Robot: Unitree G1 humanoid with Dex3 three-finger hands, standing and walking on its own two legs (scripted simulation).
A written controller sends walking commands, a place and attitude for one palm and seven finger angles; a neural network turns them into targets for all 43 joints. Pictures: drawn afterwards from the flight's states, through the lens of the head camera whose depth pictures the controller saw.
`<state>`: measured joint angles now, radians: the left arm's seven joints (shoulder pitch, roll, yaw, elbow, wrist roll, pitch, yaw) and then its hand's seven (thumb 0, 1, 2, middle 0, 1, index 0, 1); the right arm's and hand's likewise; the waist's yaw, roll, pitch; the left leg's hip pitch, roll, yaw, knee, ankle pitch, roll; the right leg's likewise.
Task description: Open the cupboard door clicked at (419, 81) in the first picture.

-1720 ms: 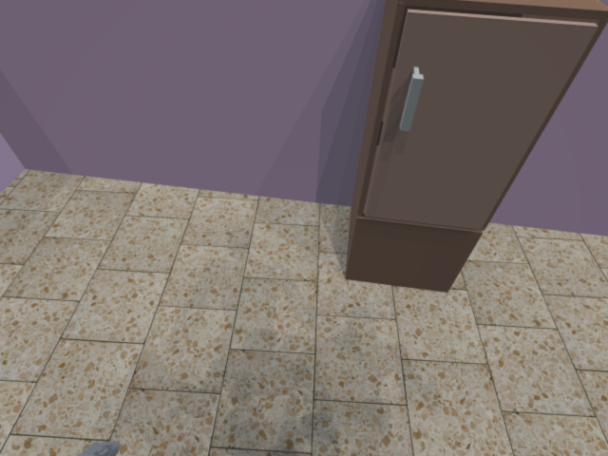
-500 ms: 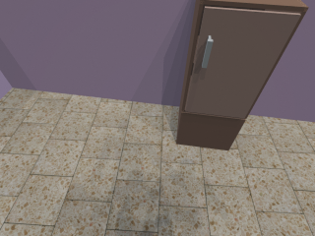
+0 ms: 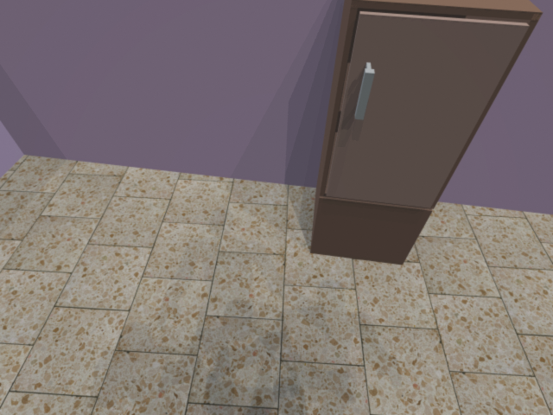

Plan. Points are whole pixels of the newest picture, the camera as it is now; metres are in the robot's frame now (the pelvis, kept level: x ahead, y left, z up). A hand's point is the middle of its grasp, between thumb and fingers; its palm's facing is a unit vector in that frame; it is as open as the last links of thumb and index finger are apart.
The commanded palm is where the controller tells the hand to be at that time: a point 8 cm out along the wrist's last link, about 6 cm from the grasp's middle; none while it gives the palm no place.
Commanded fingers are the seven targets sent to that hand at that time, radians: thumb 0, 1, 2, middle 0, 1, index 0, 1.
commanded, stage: walk to a spot facing it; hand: left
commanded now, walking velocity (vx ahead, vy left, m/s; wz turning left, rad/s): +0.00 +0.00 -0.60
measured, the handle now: (363, 91) +0.85 -0.16 +0.04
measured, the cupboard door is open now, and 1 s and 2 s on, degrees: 0 0 0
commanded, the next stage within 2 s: take the last steps up to it in 0.16 s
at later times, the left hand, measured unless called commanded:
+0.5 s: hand out of the picture +0.03 +0.14 -0.17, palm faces -0.13 -0.97 -0.21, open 7.4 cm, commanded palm none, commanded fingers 0.00 0.90 0.90 -0.20 -0.30 -0.20 -0.30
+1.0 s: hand (215, 396) +0.19 +0.12 -0.19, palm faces -0.21 -0.97 -0.12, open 7.4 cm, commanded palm none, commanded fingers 0.00 0.90 0.90 -0.20 -0.30 -0.20 -0.30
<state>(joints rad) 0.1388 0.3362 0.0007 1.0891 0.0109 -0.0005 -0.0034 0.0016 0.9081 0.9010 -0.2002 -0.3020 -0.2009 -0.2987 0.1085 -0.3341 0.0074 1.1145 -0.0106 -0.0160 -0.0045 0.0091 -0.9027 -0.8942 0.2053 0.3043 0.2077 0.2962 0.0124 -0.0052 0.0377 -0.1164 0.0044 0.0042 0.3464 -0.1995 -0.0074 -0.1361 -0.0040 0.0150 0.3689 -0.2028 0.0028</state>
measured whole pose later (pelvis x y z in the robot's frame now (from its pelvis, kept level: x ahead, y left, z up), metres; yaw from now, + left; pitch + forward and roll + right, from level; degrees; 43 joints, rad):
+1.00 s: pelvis +0.11 -0.05 +0.00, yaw -12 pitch +1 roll -3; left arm 0.23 0.22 0.08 1.05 0.04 0.02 -0.04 0.00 0.92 0.90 -0.19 -0.30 -0.19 -0.30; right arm 0.46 -0.08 -0.01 1.14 -0.03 -0.07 -0.04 0.01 -0.90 -0.89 0.20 0.30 0.21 0.30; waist -0.03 -0.04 0.02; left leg -0.04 0.10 0.12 0.35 -0.33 -0.02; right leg -0.61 -0.11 -0.03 1.02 -0.19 0.03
